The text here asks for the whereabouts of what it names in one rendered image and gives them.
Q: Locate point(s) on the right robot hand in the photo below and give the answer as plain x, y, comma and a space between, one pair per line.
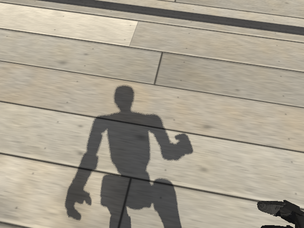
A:
284, 209

